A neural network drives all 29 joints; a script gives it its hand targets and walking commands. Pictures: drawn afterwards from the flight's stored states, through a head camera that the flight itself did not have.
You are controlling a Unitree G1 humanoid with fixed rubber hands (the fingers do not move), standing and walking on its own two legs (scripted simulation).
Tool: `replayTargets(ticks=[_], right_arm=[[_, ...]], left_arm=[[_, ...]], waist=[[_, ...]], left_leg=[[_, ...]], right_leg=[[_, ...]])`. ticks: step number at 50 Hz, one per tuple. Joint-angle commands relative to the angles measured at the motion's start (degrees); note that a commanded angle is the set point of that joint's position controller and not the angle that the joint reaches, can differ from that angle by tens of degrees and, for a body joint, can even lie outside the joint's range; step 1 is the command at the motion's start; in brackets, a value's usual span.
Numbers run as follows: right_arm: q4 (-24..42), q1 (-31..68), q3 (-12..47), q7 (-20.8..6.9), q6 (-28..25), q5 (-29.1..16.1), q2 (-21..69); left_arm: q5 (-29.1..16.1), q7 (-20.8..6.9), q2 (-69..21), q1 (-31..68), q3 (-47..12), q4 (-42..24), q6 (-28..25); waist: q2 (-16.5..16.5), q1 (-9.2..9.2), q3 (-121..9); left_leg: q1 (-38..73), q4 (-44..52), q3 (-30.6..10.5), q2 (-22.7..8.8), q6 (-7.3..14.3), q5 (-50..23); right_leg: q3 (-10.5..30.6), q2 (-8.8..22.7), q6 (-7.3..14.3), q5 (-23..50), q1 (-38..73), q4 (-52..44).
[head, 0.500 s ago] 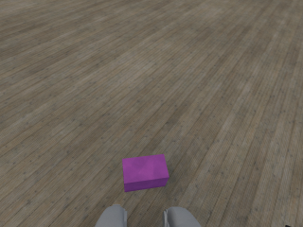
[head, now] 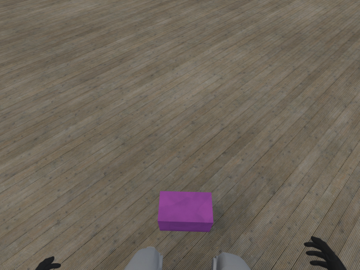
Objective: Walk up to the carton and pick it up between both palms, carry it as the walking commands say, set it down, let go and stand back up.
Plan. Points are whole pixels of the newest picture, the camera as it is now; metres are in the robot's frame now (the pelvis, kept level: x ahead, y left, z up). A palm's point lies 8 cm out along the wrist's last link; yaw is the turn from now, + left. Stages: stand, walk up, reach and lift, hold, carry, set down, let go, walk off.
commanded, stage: walk up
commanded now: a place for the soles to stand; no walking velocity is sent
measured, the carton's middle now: (185, 211) +0.44 -0.01 -0.63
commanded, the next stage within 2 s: reach and lift in 1.14 s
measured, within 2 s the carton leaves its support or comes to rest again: neither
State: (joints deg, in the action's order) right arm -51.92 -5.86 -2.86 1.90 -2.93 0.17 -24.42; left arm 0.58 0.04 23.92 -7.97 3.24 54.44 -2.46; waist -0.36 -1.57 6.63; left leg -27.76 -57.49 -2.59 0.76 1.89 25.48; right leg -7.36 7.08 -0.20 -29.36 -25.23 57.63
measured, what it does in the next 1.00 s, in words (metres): stands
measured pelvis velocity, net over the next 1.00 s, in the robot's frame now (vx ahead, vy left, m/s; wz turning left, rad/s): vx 0.01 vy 0.01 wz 0.10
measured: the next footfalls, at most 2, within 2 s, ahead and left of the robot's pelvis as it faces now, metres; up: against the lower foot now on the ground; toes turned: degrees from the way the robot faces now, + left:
none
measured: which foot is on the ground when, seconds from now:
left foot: down 0.00-1.00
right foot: down 0.00-1.00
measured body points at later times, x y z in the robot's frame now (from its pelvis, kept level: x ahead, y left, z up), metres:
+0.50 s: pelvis +0.00 +0.00 +0.03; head +0.02 +0.01 +0.48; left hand +0.10 +0.33 -0.08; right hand +0.14 -0.31 -0.08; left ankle +0.04 +0.14 -0.68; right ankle +0.02 -0.12 -0.68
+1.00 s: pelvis +0.01 +0.01 +0.04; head +0.04 +0.02 +0.49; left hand +0.08 +0.35 -0.08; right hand +0.16 -0.28 -0.07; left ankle +0.04 +0.14 -0.68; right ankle +0.01 -0.12 -0.68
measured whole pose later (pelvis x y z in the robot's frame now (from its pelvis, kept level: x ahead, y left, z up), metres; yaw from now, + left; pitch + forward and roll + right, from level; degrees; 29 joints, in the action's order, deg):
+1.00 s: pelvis +0.01 +0.01 +0.04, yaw +6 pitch -2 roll -1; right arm -57.5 -4.8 -1.4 -0.6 -0.5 0.7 -22.0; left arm 0.5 0.3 22.6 -4.2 2.1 61.0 -1.5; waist 0.9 -1.0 5.5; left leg -18.8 -38.5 -7.0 2.5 -0.2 17.4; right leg -9.2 5.7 -2.3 -20.2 -12.9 36.1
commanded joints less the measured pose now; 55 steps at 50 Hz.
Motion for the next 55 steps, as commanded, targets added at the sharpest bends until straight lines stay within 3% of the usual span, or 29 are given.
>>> replayTargets(ticks=[1,2,3,4,5,6,7,8,9,11,14,16,17,18,20,23,26,30,33,35,37,38,44,55], right_arm=[[1.1,-5.7,-3.7,0.0,-1.6,0.4,-12.8],[1.8,-3.6,-4.0,-0.1,-1.7,0.5,-14.2],[1.9,-3.0,-3.7,0.1,-1.8,0.1,-14.7],[1.7,-2.4,-3.5,0.3,-1.7,-0.1,-15.8],[1.8,-0.4,-3.5,0.6,-1.6,-0.1,-16.3],[1.9,1.7,-3.0,0.8,-1.4,0.0,-15.7],[2.3,4.1,-2.4,0.8,-1.2,-0.4,-14.3],[1.5,4.4,-1.8,0.7,-0.9,-0.3,-12.9],[1.0,4.8,-2.0,0.4,-0.6,-0.5,-12.6],[-0.9,3.3,-2.1,0.2,-0.1,-0.3,-12.2],[-3.0,0.5,-2.2,-0.4,-0.2,0.2,-11.8],[-2.9,2.5,-1.8,-0.5,-0.5,0.2,-12.1],[-2.9,3.6,-1.6,-0.4,-0.5,0.2,-12.7],[-3.2,4.3,-1.5,-0.3,-0.7,0.1,-12.9],[-3.6,4.7,-1.1,-0.2,-0.7,0.2,-12.4],[-3.9,4.4,-1.4,-0.9,0.2,0.8,-12.3],[-3.7,3.6,-1.2,-1.6,0.8,0.4,-11.1],[-4.0,2.4,-1.5,-2.0,1.0,0.6,-11.4],[-3.6,3.4,-1.5,-1.8,0.9,0.7,-12.1],[-2.9,3.7,-1.4,-1.9,1.0,0.6,-12.0],[-3.1,3.4,-1.2,-1.8,1.1,0.6,-11.4],[-2.9,3.4,-1.2,-1.9,1.1,0.5,-11.6],[-2.6,2.4,-1.3,-1.9,1.6,0.5,-11.6],[-1.7,1.8,-1.6,-2.1,1.9,0.7,-10.7]], left_arm=[[-0.2,0.5,14.1,3.2,3.0,-4.8,-0.5],[-0.6,0.7,12.5,3.1,2.5,-5.1,-0.2],[-0.9,0.6,11.5,4.3,2.4,-4.9,0.1],[-1.3,0.6,11.4,4.9,2.1,-4.4,0.3],[-1.4,0.6,11.4,5.1,2.1,-4.0,0.5],[-1.5,0.6,10.8,4.1,2.0,-2.6,0.5],[-1.3,0.6,11.7,3.5,2.2,-2.0,0.4],[-0.9,0.5,12.6,3.4,2.3,-1.1,0.3],[-0.6,0.6,14.1,3.0,2.4,-0.6,0.1],[-0.5,0.9,16.0,3.9,2.6,-0.2,-0.1],[-0.5,0.8,13.9,8.7,1.7,-0.6,0.2],[-0.6,0.5,12.5,9.3,1.5,-0.2,0.7],[-0.8,0.4,12.3,9.3,1.5,0.1,0.9],[-0.7,0.3,11.8,9.0,1.5,0.8,1.0],[-0.5,0.2,11.5,8.6,1.5,1.5,0.9],[-0.5,0.4,12.7,7.7,1.7,1.8,0.1],[0.0,0.7,13.3,7.7,1.9,2.5,-0.3],[-0.2,0.7,11.9,9.8,1.3,2.0,-0.1],[-0.4,0.5,10.5,8.4,1.0,2.6,0.1],[-0.3,0.5,10.5,6.3,1.1,3.0,0.0],[-0.1,0.5,11.1,7.1,1.3,3.2,-0.1],[-0.2,0.6,11.3,6.7,1.3,3.2,-0.2],[-0.2,0.7,11.5,7.2,1.2,2.8,0.1],[0.0,1.0,12.1,6.2,1.8,2.4,0.0]], waist=[[-5.6,3.27,-9.9],[-2.1,1.63,-10.7],[-0.4,1.73,-14.1],[1.4,1.62,-14.3],[0.8,1.2,-14.1],[2.2,-0.07,-14.7],[0.6,-0.92,-12.6],[-0.3,-1.21,-12.9],[-4.1,-1.14,-11.2],[-4.5,0.06,-9.0],[-4.7,2.2,-8.9],[-2.4,1.08,-10.0],[-0.8,0.69,-9.0],[1.0,0.12,-9.4],[0.2,0.27,-8.7],[3.7,0.79,-8.4],[0.3,1.0,-8.6],[2.3,2.06,-7.6],[5.7,1.31,-9.0],[6.0,0.81,-9.6],[3.0,1.03,-8.3],[3.4,0.81,-8.5],[2.7,1.27,-8.5],[1.1,1.17,-9.9]], left_leg=[[8.9,12.2,-1.9,-2.4,2.8,-18.3],[10.7,14.5,-9.6,-5.7,5.1,-24.9],[10.9,17.0,-19.2,-9.5,8.8,-26.9],[9.8,19.1,-23.4,-11.3,11.2,-26.6],[8.8,19.7,-22.9,-11.4,11.7,-25.9],[6.5,19.4,-21.8,-10.9,10.3,-23.8],[3.6,17.7,-16.9,-7.8,7.7,-21.2],[1.1,15.8,-11.3,-5.2,4.9,-19.9],[-0.1,12.2,-7.0,-2.6,2.9,-19.8],[2.4,9.2,-1.4,-1.1,1.2,-16.8],[10.0,16.5,-3.3,-1.6,2.1,-18.7],[9.2,21.2,-10.5,-4.5,4.0,-18.9],[7.6,23.1,-12.4,-5.3,4.7,-16.8],[5.9,24.0,-13.6,-5.8,4.9,-16.4],[4.5,24.9,-12.7,-5.3,4.4,-15.9],[5.0,24.2,-9.2,-3.6,3.3,-17.9],[6.0,23.5,-7.8,-2.8,2.5,-17.5],[7.2,27.5,-11.1,-3.6,3.3,-15.3],[6.3,31.1,-15.0,-5.3,4.7,-13.4],[6.2,30.9,-14.8,-5.9,4.5,-15.0],[5.5,29.9,-13.0,-4.9,3.6,-17.4],[6.6,28.7,-12.4,-4.6,3.3,-21.2],[7.3,29.2,-12.4,-4.1,3.2,-18.2],[9.5,25.8,-9.6,-2.8,2.6,-24.6]], right_leg=[[12.5,8.4,7.2,27.3,1.0,-15.3],[7.3,3.1,3.1,23.1,0.2,-10.9],[6.8,-0.8,1.3,18.0,1.5,-7.7],[7.4,-2.2,1.1,14.2,2.5,-6.5],[7.9,-2.5,1.1,12.3,3.2,-6.8],[8.8,-1.7,1.7,12.7,6.0,-10.4],[10.1,-0.6,2.9,14.2,7.4,-15.0],[11.8,2.1,4.3,14.5,11.1,-19.3],[15.0,5.3,6.0,14.5,11.0,-23.2],[19.0,10.6,9.6,13.5,8.4,-27.9],[11.5,6.5,5.7,13.7,5.9,-25.3],[8.5,2.0,2.6,10.0,7.7,-23.6],[8.6,1.0,2.2,8.5,8.6,-22.8],[8.7,0.9,2.4,8.7,10.7,-23.0],[8.4,1.1,3.0,8.0,12.8,-25.0],[9.4,3.9,3.9,7.3,13.9,-27.9],[10.1,5.4,4.3,5.4,13.6,-30.6],[6.7,2.6,3.1,3.6,12.6,-29.2],[5.3,-0.4,2.2,4.2,14.3,-26.6],[5.7,0.0,2.6,5.7,15.9,-27.3],[5.6,0.6,2.8,7.9,16.4,-28.2],[6.0,1.6,3.1,10.1,16.2,-28.7],[5.9,1.3,2.8,9.7,15.4,-28.7],[6.0,3.7,3.4,13.7,16.2,-29.8]])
